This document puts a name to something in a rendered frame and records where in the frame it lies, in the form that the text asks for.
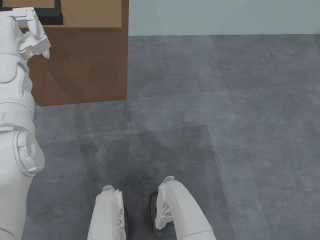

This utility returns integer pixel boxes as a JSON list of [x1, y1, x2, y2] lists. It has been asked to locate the robot left upper arm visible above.
[[0, 130, 45, 240]]

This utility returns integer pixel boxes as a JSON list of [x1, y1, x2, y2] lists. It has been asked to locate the cabinet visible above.
[[19, 0, 129, 107]]

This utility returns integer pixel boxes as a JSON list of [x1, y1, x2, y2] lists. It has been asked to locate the left robot hand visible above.
[[0, 7, 51, 64]]

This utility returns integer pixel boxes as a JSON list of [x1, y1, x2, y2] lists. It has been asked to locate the right robot shin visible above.
[[155, 176, 175, 229]]

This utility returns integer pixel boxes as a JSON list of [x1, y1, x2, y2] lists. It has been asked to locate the drawer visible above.
[[2, 0, 122, 28]]

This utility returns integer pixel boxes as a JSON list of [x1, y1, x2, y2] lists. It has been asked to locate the left robot forearm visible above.
[[0, 54, 36, 137]]

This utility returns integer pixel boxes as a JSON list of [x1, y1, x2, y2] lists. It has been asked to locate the left robot shin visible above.
[[95, 185, 126, 240]]

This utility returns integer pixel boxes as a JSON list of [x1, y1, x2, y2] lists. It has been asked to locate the robot shin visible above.
[[95, 185, 126, 240], [155, 176, 175, 229]]

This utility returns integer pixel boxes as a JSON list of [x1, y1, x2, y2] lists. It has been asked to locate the handle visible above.
[[0, 0, 64, 25]]

